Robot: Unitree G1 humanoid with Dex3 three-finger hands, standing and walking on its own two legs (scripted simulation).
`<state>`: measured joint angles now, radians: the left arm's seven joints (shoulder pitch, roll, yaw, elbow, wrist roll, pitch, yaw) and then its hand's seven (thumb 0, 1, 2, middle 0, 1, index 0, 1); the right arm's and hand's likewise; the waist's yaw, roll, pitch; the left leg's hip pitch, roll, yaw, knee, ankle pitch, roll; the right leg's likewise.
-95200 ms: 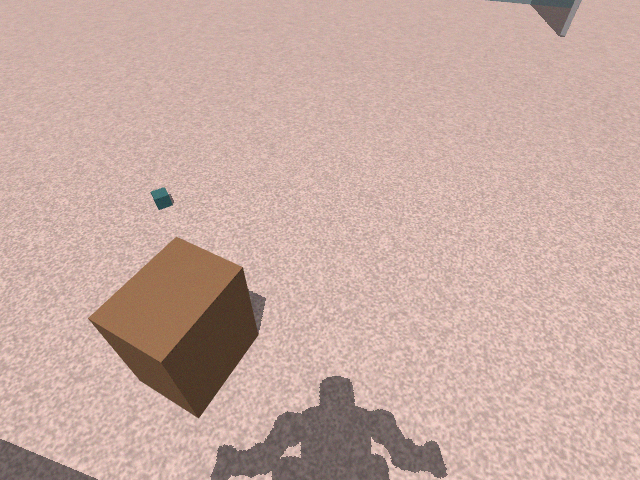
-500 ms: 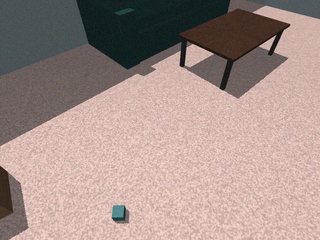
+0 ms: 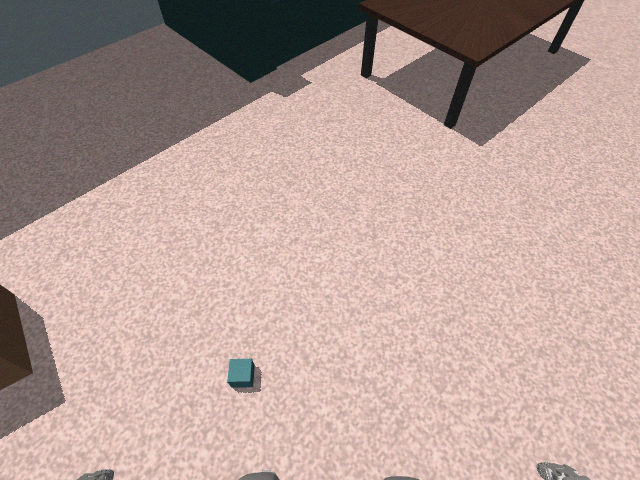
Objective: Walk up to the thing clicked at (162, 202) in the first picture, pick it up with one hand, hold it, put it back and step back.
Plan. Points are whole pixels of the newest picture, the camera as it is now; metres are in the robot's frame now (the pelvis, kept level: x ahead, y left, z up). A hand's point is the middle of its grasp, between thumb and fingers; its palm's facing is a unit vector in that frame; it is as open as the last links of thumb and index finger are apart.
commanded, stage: step back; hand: left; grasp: from above
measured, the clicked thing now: (241, 373) +0.46 +0.23 -0.74
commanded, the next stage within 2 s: none
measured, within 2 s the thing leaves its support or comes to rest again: neither
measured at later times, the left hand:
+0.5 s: hand out of the picture +0.03 +0.27 -0.17, palm faces -0.11 -0.91 -0.41, open 7.3 cm
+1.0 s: hand out of the picture -0.11 +0.28 -0.15, palm faces +0.00 -0.93 -0.37, open 7.3 cm
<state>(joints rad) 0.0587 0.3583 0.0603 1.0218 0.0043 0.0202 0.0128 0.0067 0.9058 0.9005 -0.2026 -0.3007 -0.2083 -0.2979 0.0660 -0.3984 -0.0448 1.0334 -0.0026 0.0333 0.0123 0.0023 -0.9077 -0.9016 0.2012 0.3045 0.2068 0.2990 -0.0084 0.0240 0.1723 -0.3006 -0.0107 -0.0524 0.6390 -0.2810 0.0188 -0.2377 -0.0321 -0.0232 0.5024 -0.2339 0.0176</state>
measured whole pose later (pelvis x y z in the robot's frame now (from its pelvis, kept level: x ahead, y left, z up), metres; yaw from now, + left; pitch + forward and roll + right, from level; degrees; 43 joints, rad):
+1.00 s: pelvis -0.24 +0.02 -0.01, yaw +0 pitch -3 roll -1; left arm 0.11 0.38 0.07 0.81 0.02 0.07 0.02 0.01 0.91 0.90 -0.20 -0.30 -0.21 -0.30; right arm 0.18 -0.36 -0.04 0.89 -0.04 0.03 0.00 0.00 -0.91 -0.90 0.20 0.30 0.21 0.30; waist -0.01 -0.03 0.19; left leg -0.26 -0.03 -0.05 0.63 -0.31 0.03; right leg -0.47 0.08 0.10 1.00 -0.50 -0.01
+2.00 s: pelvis -0.60 +0.00 -0.01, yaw -5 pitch -2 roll +0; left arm 0.24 0.38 0.06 0.91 0.02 0.01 0.01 0.01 0.91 0.90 -0.20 -0.30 -0.21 -0.30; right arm 0.08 -0.39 -0.05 0.83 -0.05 0.05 0.01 0.00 -0.90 -0.90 0.20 0.31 0.21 0.30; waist 0.04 0.01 0.13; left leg -0.39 0.04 0.03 0.64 -0.22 0.02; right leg -0.17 0.03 0.05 0.61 -0.42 0.00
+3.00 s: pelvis -0.57 +0.01 +0.00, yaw +0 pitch -1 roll +0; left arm 0.07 0.36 0.04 1.02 0.00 -0.01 0.00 0.01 0.91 0.90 -0.20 -0.30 -0.21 -0.30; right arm 0.16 -0.34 -0.03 1.06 -0.03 -0.01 0.00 0.00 -0.91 -0.90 0.20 0.30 0.21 0.30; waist 0.02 0.00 0.07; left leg -0.21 0.00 -0.02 0.57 -0.34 -0.01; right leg -0.27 -0.05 -0.04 0.56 -0.27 0.02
